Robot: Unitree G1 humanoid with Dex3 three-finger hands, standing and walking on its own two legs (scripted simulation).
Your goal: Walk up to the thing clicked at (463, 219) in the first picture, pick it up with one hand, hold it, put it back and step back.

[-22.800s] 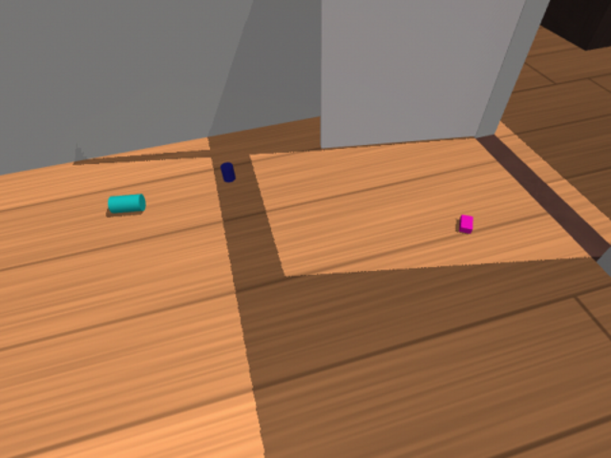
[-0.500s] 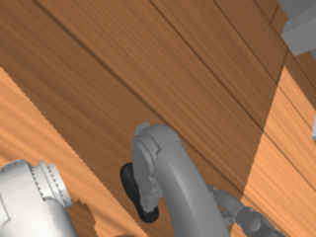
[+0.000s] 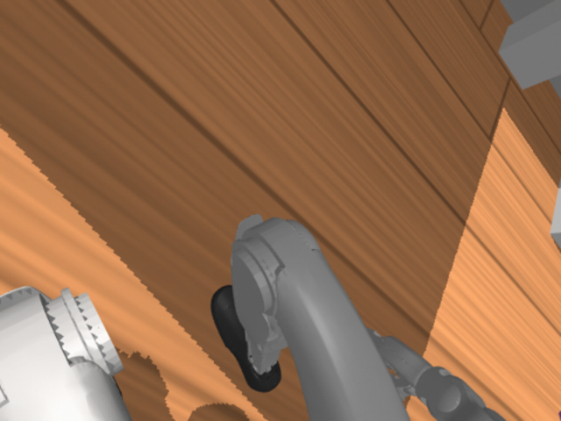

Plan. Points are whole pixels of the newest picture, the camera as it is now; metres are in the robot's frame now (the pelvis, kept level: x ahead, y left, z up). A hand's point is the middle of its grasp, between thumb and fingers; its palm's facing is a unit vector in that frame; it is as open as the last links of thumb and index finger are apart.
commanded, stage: close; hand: left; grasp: from above
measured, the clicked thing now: out of the picture +0.43 +0.39 -0.29
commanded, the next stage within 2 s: settle in 1.38 s
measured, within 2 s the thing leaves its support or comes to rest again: leaves its support in 1.72 s
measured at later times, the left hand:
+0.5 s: hand out of the picture +0.41 +0.38 -0.25, palm faces -0.46 -0.13 -0.88, open 9.3 cm
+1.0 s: hand out of the picture +0.41 +0.37 -0.24, palm faces -0.45 -0.12 -0.89, open 7.7 cm
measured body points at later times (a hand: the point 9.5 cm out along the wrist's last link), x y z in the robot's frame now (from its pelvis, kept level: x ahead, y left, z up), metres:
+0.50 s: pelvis +0.00 +0.00 +0.00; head +0.25 +0.16 +0.33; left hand +0.43 +0.38 -0.20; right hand +0.10 -0.25 -0.06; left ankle +0.07 +0.13 -0.27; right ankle +0.11 -0.11 -0.27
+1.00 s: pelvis +0.00 +0.00 +0.00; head +0.25 +0.16 +0.33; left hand +0.43 +0.38 -0.19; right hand +0.10 -0.25 -0.06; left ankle +0.07 +0.13 -0.27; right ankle +0.11 -0.11 -0.27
